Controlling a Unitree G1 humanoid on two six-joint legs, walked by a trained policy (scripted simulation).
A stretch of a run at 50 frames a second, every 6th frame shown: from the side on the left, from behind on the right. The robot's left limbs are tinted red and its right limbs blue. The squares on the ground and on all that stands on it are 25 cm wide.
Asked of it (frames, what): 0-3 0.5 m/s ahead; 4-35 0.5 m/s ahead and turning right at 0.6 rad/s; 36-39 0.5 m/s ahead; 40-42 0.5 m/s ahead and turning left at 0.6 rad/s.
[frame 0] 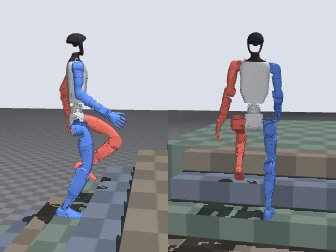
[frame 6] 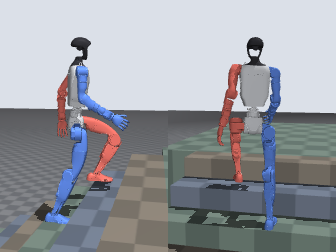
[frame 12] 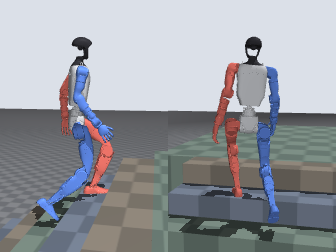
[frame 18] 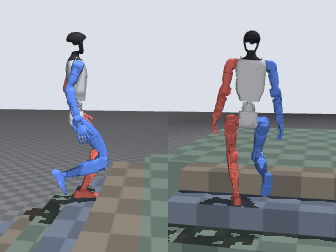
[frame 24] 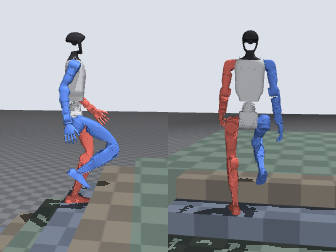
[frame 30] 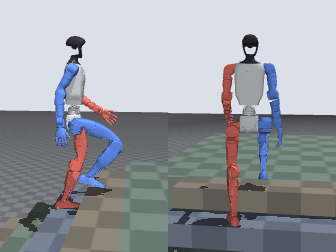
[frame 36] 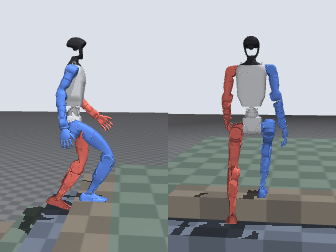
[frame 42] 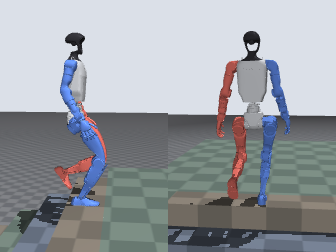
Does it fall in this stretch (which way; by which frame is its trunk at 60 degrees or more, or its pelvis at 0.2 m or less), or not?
no
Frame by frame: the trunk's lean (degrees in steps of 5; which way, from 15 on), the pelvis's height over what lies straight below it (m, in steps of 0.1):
0: 0, 0.8
6: 5, 0.8
12: 5, 0.8
18: 5, 0.7
24: 0, 0.8
30: 0, 0.8
36: 0, 0.8
42: 0, 0.7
